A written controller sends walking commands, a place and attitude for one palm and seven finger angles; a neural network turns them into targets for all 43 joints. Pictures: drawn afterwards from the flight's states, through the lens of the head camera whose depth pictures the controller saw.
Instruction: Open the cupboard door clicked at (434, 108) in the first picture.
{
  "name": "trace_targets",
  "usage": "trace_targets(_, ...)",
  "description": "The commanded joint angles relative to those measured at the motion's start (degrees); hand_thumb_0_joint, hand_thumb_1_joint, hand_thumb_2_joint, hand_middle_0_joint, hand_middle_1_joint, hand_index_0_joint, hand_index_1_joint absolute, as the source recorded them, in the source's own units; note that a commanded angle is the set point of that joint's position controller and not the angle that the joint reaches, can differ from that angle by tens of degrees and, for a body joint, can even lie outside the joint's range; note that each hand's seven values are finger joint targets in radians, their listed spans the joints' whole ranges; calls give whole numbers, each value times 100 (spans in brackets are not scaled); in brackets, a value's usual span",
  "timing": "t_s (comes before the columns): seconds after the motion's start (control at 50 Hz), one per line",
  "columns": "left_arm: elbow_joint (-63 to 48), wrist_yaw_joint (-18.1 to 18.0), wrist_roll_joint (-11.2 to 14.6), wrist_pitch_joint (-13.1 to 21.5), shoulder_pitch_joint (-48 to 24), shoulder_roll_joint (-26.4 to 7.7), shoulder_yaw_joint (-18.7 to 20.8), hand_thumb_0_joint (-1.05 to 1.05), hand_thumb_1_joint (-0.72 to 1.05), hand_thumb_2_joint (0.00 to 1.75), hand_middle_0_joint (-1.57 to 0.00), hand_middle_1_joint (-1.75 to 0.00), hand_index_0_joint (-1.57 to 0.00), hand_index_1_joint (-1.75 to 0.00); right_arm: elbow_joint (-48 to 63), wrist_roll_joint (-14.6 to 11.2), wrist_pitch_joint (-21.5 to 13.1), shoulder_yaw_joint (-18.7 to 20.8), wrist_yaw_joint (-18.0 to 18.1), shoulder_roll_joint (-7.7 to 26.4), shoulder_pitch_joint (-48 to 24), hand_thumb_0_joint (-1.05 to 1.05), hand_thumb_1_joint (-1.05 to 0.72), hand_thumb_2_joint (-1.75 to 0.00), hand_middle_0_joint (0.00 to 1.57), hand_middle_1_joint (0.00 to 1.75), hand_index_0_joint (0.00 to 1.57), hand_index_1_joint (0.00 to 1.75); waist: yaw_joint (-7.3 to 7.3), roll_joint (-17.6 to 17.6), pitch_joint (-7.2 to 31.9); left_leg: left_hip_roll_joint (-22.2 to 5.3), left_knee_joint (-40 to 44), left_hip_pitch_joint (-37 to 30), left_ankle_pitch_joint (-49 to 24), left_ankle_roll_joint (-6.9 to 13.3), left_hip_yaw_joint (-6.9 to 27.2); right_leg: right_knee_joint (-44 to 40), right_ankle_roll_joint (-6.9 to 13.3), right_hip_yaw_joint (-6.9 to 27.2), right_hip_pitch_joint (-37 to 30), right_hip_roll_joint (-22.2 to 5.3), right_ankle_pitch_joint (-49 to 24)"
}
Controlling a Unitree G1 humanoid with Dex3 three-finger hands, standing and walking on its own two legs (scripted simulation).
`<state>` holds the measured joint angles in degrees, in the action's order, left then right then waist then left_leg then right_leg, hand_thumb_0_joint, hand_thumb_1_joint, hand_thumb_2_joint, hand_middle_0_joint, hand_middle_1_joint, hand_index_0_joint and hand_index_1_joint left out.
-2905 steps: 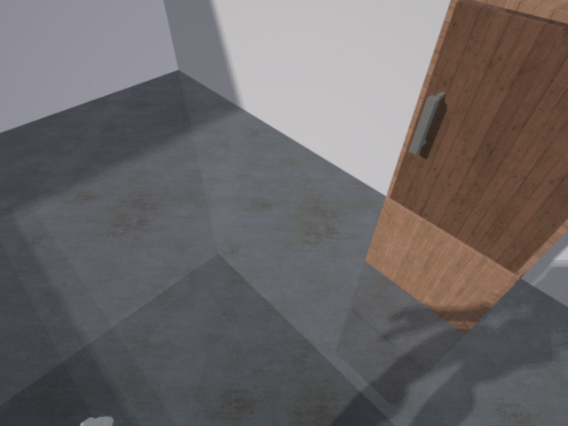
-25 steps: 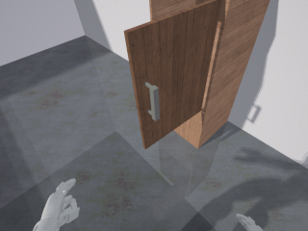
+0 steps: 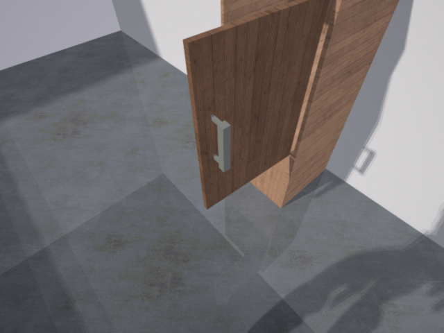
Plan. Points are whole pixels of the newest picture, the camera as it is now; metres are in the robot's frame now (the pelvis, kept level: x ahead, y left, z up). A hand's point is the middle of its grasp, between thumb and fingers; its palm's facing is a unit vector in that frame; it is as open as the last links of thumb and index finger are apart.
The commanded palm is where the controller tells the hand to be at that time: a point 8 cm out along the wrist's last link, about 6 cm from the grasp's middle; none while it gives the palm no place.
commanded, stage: let the arm hang, fingers relaxed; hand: left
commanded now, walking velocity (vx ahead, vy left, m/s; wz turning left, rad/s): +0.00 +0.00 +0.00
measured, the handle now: (219, 143) +0.56 +0.04 -0.03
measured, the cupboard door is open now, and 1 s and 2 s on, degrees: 86 86 86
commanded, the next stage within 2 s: look to check the result in 0.44 s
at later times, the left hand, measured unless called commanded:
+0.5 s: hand out of the picture +0.00 +0.17 -0.18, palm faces +0.02 -0.98 -0.19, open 7.4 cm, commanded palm none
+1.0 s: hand out of the picture +0.02 +0.17 -0.17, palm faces +0.01 -0.98 -0.22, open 7.4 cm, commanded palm none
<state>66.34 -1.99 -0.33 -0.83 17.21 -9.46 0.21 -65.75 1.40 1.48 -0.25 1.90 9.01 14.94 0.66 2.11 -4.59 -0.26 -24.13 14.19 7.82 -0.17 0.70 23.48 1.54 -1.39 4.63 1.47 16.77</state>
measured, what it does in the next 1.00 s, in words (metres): stands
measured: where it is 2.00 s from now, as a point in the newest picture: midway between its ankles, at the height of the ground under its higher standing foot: outside the picture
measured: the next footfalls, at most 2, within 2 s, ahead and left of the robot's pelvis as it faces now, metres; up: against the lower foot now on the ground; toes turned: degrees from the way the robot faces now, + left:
none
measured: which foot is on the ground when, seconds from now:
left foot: down 0.00-1.00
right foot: down 0.00-1.00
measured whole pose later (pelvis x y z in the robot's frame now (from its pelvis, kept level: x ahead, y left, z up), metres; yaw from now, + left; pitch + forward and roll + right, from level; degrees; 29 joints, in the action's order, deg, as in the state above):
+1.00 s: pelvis +0.02 +0.00 +0.00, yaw +0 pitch -2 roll +0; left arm 65.4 -1.9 -0.4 0.4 14.7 -9.0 0.2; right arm -65.6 1.4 0.4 -0.1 2.1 10.3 11.7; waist 0.4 0.7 -3.4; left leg -0.1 -22.7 12.2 8.9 -0.4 0.3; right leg 21.5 1.7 -1.0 2.5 1.2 17.4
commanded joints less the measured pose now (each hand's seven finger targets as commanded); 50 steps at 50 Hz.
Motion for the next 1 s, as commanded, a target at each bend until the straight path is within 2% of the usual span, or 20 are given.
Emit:
trace_targets(0.0,-130,-20,14,105,211,-554,95,0,90,90,-20,-30,-20,-30,131,-14,-69,116,28,535,206,0,-90,-90,20,30,20,30,8,-229,-123,-465,358,-434,39,188,405,-680,140,490,880,-632,-28)
trace_targets(0.08,-116,-28,5,128,308,-492,104,0,90,90,-20,-30,-20,-30,128,-16,-95,122,35,505,224,0,-90,-90,20,30,20,30,-17,-237,-24,-464,339,-468,-101,205,397,-636,130,497,816,-626,-186)
trace_targets(0.14,-115,-30,6,131,303,-444,101,0,90,90,-20,-30,-20,-30,88,-11,-110,113,36,449,215,0,-90,-90,20,30,20,30,-15,-262,-101,-456,350,-446,-182,207,407,-608,117,498,844,-638,-286)
trace_targets(0.2,-121,-36,2,140,300,-423,105,0,90,90,-20,-30,-20,-30,94,-9,-112,119,36,432,206,0,-90,-90,20,30,20,30,-14,-229,-166,-450,332,-422,-216,197,387,-632,110,496,858,-653,-314)
trace_targets(0.22,-121,-35,4,144,307,-411,105,0,90,90,-20,-30,-20,-30,95,-1,-118,120,39,434,205,0,-90,-90,20,30,20,30,-14,-127,-95,-446,330,-450,-240,195,380,-620,113,523,826,-652,-344)
trace_targets(0.36,-133,-27,7,149,296,-413,120,0,90,90,-20,-30,-20,-30,122,-3,-142,121,53,465,178,0,-90,-90,20,30,20,30,-26,-81,-48,-458,335,-476,-366,204,395,-595,106,497,735,-645,-506)
trace_targets(0.66,-172,-34,13,177,236,-554,129,0,90,90,-20,-30,-20,-30,124,-18,-155,129,54,606,104,0,-90,-90,20,30,20,30,-24,-270,59,-485,293,-626,-728,220,391,-631,90,485,557,-682,-929)
trace_targets(0.68,-179,-36,10,190,268,-592,140,0,90,90,-20,-30,-20,-30,150,-25,-159,144,55,653,81,0,-90,-90,20,30,20,30,-41,-290,152,-487,250,-687,-793,229,375,-638,92,478,520,-686,-1023)
trace_targets(0.86,-186,-27,9,184,159,-655,138,0,90,90,-20,-30,-20,-30,136,-17,-154,139,50,709,-35,0,-90,-90,20,30,20,30,-23,-186,20,-490,326,-664,-701,205,378,-692,92,503,531,-691,-964)
trace_targets(0.98,-215,-20,4,208,96,-740,162,0,90,90,-20,-30,-20,-30,181,-22,-169,155,51,819,-121,0,-90,-90,20,30,20,30,-34,-257,138,-503,293,-732,-814,208,375,-712,94,493,454,-701,-1132)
